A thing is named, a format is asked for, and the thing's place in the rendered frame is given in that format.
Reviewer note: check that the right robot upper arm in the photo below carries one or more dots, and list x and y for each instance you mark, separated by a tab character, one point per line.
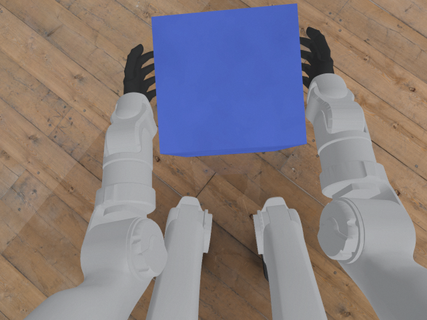
373	240

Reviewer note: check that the left robot upper arm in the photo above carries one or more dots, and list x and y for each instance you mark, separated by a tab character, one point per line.
119	259

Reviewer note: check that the robot left hand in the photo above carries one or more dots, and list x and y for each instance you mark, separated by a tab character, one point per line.
134	75

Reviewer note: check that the robot thigh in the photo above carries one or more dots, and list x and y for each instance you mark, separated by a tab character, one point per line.
176	291
293	289

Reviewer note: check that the carton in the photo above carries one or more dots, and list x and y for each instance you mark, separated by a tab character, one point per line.
229	81

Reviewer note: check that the left robot thigh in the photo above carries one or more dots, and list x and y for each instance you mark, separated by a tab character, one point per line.
176	291

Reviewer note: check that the right robot forearm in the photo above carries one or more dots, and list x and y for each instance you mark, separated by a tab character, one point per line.
349	167

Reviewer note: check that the left robot forearm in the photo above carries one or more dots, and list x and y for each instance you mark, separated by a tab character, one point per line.
126	191

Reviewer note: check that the robot right hand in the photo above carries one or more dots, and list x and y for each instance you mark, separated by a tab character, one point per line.
319	57

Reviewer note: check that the right robot thigh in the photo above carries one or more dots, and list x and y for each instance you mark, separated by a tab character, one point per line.
293	289

